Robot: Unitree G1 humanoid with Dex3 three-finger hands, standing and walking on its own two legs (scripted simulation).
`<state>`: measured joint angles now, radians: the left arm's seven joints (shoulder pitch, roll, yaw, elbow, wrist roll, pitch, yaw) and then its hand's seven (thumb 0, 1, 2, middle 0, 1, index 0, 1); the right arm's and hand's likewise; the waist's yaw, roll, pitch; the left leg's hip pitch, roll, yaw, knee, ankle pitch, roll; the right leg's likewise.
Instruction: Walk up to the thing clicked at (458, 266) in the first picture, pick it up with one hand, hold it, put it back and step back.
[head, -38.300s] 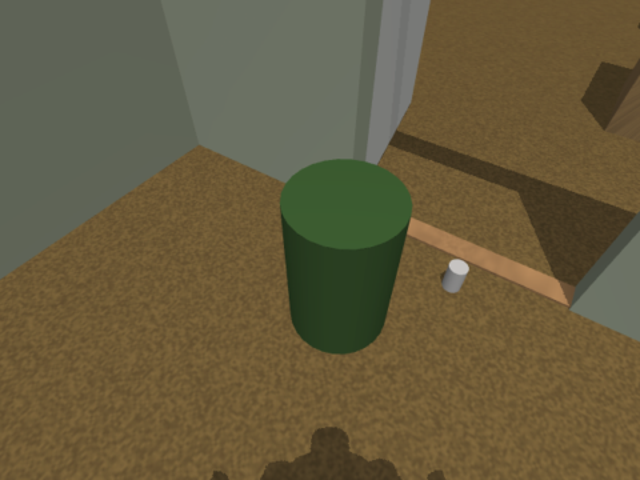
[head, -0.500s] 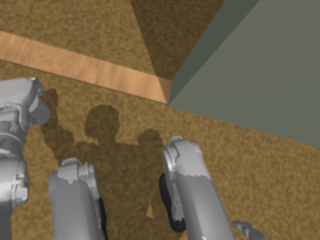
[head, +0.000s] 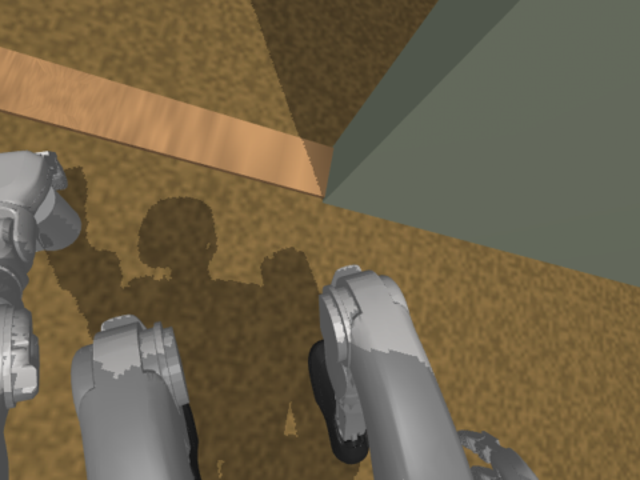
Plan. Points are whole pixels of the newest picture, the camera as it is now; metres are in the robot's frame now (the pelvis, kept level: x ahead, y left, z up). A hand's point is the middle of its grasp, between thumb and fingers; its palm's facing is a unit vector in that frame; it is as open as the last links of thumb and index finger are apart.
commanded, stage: lower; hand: left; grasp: from above
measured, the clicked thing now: (38, 214) +0.48 +0.27 -0.23
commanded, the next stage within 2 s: rest in 0.04 s
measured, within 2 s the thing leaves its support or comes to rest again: rests again in 0.50 s
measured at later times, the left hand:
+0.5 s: hand (44, 216) +0.47 +0.26 -0.23, palm faces -0.48 -0.09 -0.87, open 9.4 cm
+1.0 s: hand (37, 217) +0.47 +0.27 -0.23, palm faces -0.46 -0.08 -0.88, open 10.2 cm
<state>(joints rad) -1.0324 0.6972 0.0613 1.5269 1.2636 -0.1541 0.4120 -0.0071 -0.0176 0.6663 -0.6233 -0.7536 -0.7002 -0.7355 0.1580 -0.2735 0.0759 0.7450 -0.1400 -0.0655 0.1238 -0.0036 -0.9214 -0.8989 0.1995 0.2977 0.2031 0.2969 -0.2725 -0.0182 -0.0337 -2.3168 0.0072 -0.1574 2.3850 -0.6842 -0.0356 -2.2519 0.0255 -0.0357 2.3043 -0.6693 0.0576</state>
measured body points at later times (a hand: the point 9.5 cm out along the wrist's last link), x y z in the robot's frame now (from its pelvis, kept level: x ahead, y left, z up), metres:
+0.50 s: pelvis +0.01 +0.00 -0.02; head +0.27 +0.07 +0.33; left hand +0.49 +0.27 -0.18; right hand +0.03 -0.26 -0.12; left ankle +0.07 +0.13 -0.30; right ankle +0.10 -0.13 -0.30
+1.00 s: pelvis +0.00 +0.00 -0.03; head +0.26 +0.08 +0.33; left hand +0.49 +0.27 -0.18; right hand +0.02 -0.26 -0.11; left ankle +0.07 +0.13 -0.30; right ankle +0.10 -0.13 -0.30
